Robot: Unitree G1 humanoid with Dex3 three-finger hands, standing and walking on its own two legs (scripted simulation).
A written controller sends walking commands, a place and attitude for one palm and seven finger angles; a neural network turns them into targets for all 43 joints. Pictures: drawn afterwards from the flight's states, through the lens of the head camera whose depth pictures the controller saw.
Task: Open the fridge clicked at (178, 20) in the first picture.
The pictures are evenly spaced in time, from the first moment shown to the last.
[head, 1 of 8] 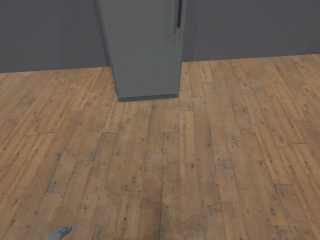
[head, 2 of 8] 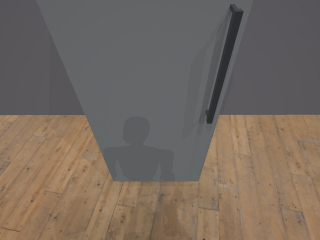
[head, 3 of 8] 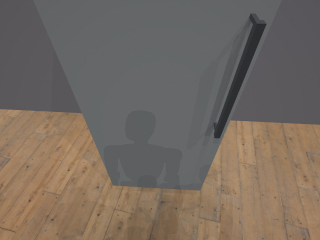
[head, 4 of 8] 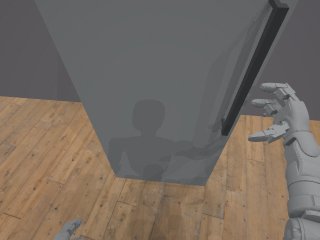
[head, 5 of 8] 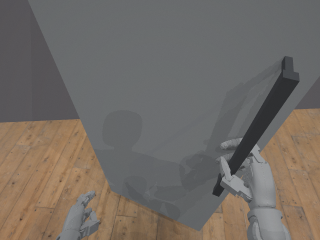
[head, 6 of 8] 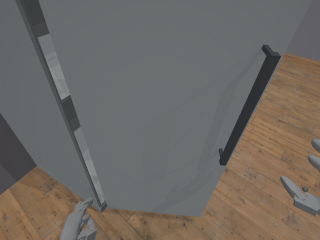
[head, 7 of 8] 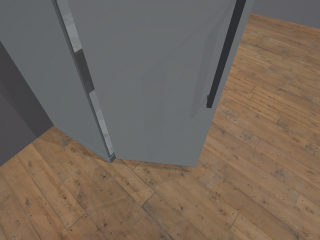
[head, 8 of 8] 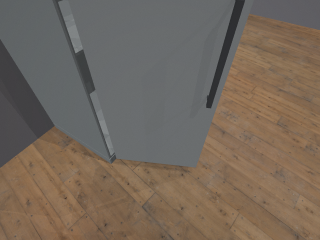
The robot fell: no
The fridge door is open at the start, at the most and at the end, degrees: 0 70 64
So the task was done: yes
